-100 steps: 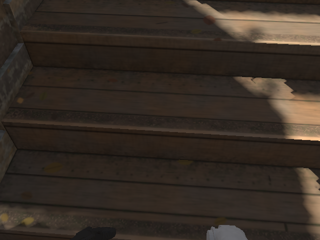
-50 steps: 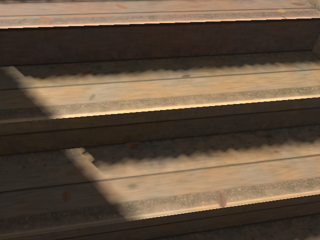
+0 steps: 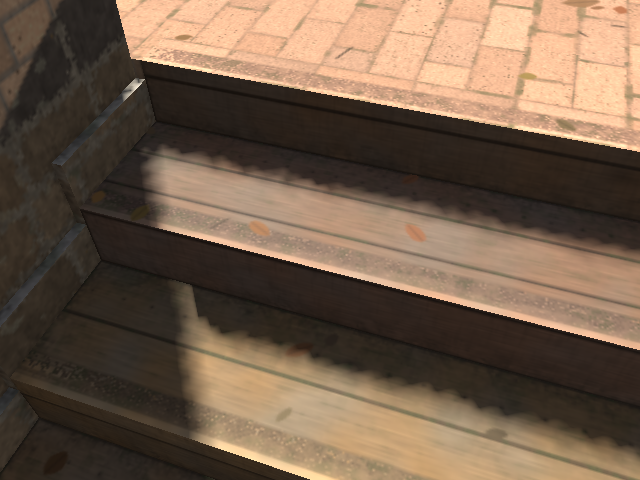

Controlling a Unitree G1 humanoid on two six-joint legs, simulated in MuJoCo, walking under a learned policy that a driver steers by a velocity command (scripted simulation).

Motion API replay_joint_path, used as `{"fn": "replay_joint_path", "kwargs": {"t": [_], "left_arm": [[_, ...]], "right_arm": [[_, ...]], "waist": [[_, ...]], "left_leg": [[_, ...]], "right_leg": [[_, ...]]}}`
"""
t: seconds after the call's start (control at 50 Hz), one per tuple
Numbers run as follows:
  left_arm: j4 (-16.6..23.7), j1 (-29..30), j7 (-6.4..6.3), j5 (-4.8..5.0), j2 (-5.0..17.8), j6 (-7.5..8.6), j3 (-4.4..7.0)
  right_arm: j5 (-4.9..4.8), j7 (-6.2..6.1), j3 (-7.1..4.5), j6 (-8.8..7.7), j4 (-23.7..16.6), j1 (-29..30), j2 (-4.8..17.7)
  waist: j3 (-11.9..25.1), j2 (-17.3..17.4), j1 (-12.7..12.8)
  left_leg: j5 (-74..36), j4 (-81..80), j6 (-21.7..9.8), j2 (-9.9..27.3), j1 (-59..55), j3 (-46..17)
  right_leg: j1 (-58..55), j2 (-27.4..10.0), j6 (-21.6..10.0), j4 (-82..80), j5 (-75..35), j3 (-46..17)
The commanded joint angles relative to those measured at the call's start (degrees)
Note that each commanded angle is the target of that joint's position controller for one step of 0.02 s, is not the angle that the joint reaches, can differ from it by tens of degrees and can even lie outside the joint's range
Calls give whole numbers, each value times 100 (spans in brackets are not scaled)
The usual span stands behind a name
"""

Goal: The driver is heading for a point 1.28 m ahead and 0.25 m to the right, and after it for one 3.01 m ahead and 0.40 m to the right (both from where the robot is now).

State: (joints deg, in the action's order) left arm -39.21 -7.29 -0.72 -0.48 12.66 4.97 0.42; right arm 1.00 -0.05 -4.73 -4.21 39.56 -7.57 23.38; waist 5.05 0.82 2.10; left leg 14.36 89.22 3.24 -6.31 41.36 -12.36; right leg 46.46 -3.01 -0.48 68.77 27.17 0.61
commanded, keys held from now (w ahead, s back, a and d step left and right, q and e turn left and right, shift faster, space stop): shift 0.02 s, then e+shift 0.10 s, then w+e+shift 0.60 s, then w+q+shift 0.28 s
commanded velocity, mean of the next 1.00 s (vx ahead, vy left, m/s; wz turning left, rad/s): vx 0.65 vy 0.00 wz -0.38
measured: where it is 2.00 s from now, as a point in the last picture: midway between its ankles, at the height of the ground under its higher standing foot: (491, 88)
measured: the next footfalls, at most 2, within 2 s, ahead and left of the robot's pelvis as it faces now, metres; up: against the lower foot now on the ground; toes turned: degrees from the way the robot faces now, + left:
left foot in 0.34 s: -0.05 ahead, +0.12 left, -0.16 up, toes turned +2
right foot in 0.66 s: +0.18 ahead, -0.10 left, +0.00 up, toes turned -22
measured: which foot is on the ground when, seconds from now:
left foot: up 0.00-0.32, down 0.34-0.68, up 0.70-1.00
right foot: down 0.00-0.34, up 0.36-0.64, down 0.66-1.00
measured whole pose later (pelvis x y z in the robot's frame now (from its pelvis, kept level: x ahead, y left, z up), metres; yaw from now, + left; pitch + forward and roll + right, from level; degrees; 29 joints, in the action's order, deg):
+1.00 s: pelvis +0.29 -0.12 +0.10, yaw -22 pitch +3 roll +4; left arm -54.4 -25.7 0.3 -1.1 9.9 6.3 0.5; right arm 0.0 -1.0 3.7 -0.7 29.5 -0.7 2.9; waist 1.7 -2.0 0.5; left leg 18.7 108.7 -8.2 -1.2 81.5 4.7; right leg -1.7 4.4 -8.2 16.8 21.4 1.9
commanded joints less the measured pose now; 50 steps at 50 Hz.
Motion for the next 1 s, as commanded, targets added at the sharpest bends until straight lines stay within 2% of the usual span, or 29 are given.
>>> {"fn": "replay_joint_path", "kwargs": {"t": [0.02, 0.1, 0.12, 0.14, 0.16, 0.2, 0.26, 0.3, 0.34, 0.36, 0.38, 0.4, 0.42, 0.44, 0.46, 0.48, 0.56, 0.6, 0.64, 0.66, 0.7, 0.72, 0.78, 0.8, 0.84, 0.9, 0.94, 0.98, 1.0], "left_arm": [[316, 771, -279, 22, -58, 256, -38], [382, 1044, 7, 105, 43, 262, -218], [-202, -403, -179, -148, 321, -53, 106], [214, -335, -67, -108, 645, 147, 31], [132, -581, -9, -99, 823, 195, 83], [343, -575, 67, -171, 655, 246, -65], [347, -392, 20, -9, 711, 244, -129], [232, -452, 120, 129, 870, -17, -150], [256, -734, 309, 150, 541, -251, -290], [361, -958, -136, 91, 182, -326, 133], [575, -1046, -260, -43, 107, -294, 73], [922, -564, -385, -271, -269, -277, -94], [1430, 219, -352, -304, -218, -381, -131], [1308, 701, -276, -329, 454, -544, 79], [1367, 1471, -197, -292, 680, -597, 179], [1388, 1578, -68, -212, 588, -621, 159], [1631, 1400, 101, -117, -49, -742, -94], [1171, 169, 102, -110, 97, -764, -10], [681, -1521, 112, -53, 593, -800, 221], [481, -1968, 173, -96, 836, -705, 342], [672, -1036, 92, 88, 1667, -691, 692], [765, -446, 13, 118, 1416, -651, 613], [-129, -1154, -38, -257, 745, -232, 398], [-366, -1232, 44, -244, 564, -105, 340], [-555, -1068, 183, -226, 423, 44, 259], [-1170, -1836, 262, -222, 497, 270, 238], [-1443, -2153, 243, -87, 405, 245, 193], [-1582, -2510, 2, 5, 419, 183, 150], [-1498, -2393, -127, 17, 334, 134, 105]], "right_arm": [[81, 124, 492, 97, -238, -258, -808], [192, 527, 452, 45, -61, -737, -371], [-122, 52, 306, 437, -96, -722, -684], [407, 286, 410, 171, -324, -125, 12], [602, 317, 325, 102, -309, -148, 13], [611, 230, 411, 21, -407, 91, -130], [485, 236, 468, -11, -551, 137, -432], [385, 501, 571, 75, -202, -452, -765], [414, 796, 522, 147, 228, -1295, -702], [-90, 275, 377, 76, -58, -1172, -615], [-47, 120, 321, 17, 50, -1331, -267], [82, 48, 151, -19, 98, -1274, 188], [75, -152, -123, -204, -33, -831, 770], [-55, -200, 66, -264, 181, -553, 264], [-39, -155, 228, -383, 360, -1013, -278], [18, -156, 333, -405, 632, -1333, -617], [-7, -223, 302, -264, 990, -1566, -392], [-134, -363, 249, -167, 662, -1250, 11], [-179, -352, 48, 8, 310, -1049, 647], [-236, -228, 38, 86, 99, -908, 648], [114, 240, 159, -181, -829, 321, -226], [442, 335, 279, -255, -1239, 704, -711], [316, 109, 556, -200, -1284, -50, -1397], [321, 14, 679, -23, -1198, -219, -1725], [135, -32, 697, 241, -1185, 65, -1646], [-108, -222, 683, 259, -1300, 902, -1939], [-158, -233, 780, 206, -1581, 1540, -1949], [-159, -68, 779, 337, -1690, 1840, -1693], [-60, -16, 713, 341, -1304, 1243, -1608]], "waist": [[386, -613, -338], [321, -262, -529], [31, -95, -449], [239, -661, 337], [211, -953, 360], [213, -650, 421], [-15, -513, 111], [-89, -247, -77], [-152, 520, -306], [313, 101, -135], [630, 144, -9], [490, 387, 122], [-61, 1694, 109], [-1111, 899, 185], [-2233, 642, -182], [-2489, 321, -162], [-1373, 49, 162], [-213, 456, 662], [1137, 1171, 1125], [1326, 858, 1310], [655, -1440, 939], [199, -681, 579], [-785, 463, -358], [-1065, 475, -572], [-1554, 332, -671], [-1521, -306, -153], [-1658, -116, -80], [-1193, -296, 29], [-412, -335, -231]], "left_leg": [[-456, 231, 4, 571, 401, 535], [-643, -1062, 202, 791, -1420, 909], [-315, -2009, -21, 438, -900, 1482], [-246, -1460, -3, 658, -797, 1060], [-268, -1599, -115, 661, -713, 883], [-303, -2491, -175, 702, -1044, 710], [-476, -5756, -132, 693, -2682, 1071], [-2392, -7535, -391, 920, -4106, 1398], [-2711, -7177, -1250, 1501, -5598, 1456], [-4336, -6278, -524, 1898, -6019, 1034], [-4583, -5958, -520, 2474, -6484, 772], [-2212, -6782, -921, 3282, -6044, 299], [2097, -8404, -1678, 4663, -5119, -1363], [3189, -9119, -1484, 3718, -4816, -718], [2478, -9343, -1393, 3290, -4141, -155], [1286, -9165, -1201, 2730, -4013, 652], [-2731, -9328, -930, 2088, -3997, 2391], [-9721, -7763, -794, 2114, -3438, 3010], [-11286, -5389, -1031, 2467, -4055, 2740], [-10017, -3703, -1102, 2318, -3283, 2650], [-882, 1025, -566, 112, 559, 1388], [-862, 2416, -525, 410, 1322, 520], [-463, 3401, -653, 915, 2100, 747], [-406, 3434, -750, 1085, 2465, 749], [-278, 2408, -701, 1071, 2408, 986], [308, 4145, -954, 584, 4121, 1163], [533, 2672, -1128, 467, 3943, 1336], [508, 1263, -1196, 428, 2722, 2289], [625, 1271, -1367, 380, 1850, 2658]], "right_leg": [[-1015, -523, -993, -3296, -230, -2185], [-303, -25, -594, -2749, -2223, -1014], [-1474, -375, -1131, -2640, -2211, -1513], [-1170, -380, -1176, -2938, -456, -1912], [-1257, -539, -1461, -3118, 1098, -2781], [-1087, -507, -1621, -2966, 1726, -3494], [-362, 218, -1262, -2216, 1599, -2811], [624, 744, -1011, -1045, 1993, -2309], [3005, 1217, -509, 1505, 1489, -1477], [2540, 1453, -616, 3064, 1176, -421], [3188, 1137, -566, 3989, 895, -77], [3715, 408, -349, 4769, 425, 67], [4344, -434, -199, 5333, 513, -565], [4783, -116, -75, 5761, 421, -382], [4709, -161, -152, 5357, 391, -390], [4470, -119, -326, 4788, 401, -326], [2028, 11, -906, 2425, 594, 713], [-765, 799, -1132, 1666, 911, 1797], [-2299, 1317, -1346, 904, 1462, 1314], [-3482, 1541, -1476, -395, 1463, 697], [-3849, 104, -2463, -4906, 3192, -5274], [-3381, -159, -2176, -5064, 2690, -5547], [-2176, -418, -1371, -4891, 1232, -3884], [-1952, -237, -956, -4677, 908, -2924], [-1136, -9, -653, -5045, 732, -1759], [-2495, -365, -470, -5429, -937, -1422], [-2527, -230, -153, -6013, -1337, -758], [-2857, -331, -282, -6945, -3795, -229], [-3595, -337, -256, -6598, -6416, 455]]}}
Keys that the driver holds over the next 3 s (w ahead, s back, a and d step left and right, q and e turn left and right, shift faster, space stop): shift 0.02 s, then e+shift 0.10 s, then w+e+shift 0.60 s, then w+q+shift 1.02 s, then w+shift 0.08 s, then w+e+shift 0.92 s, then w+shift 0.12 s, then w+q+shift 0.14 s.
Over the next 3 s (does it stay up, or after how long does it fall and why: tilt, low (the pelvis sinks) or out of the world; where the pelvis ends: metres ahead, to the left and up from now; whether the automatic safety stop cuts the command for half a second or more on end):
stays up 2.14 -0.24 0.57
